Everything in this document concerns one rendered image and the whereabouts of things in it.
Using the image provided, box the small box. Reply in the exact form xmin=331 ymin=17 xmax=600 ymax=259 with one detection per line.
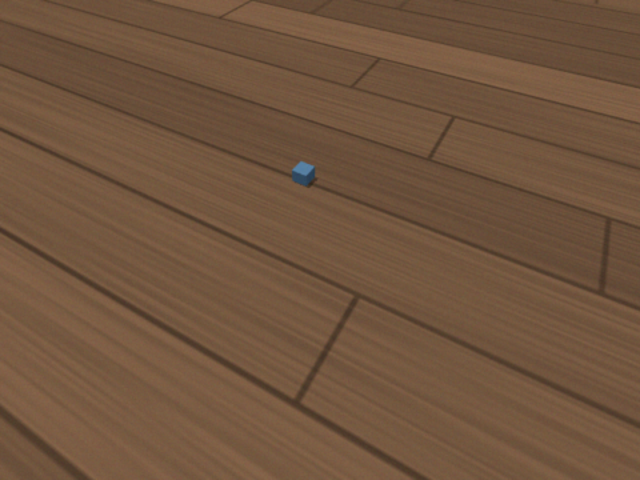
xmin=292 ymin=161 xmax=315 ymax=186

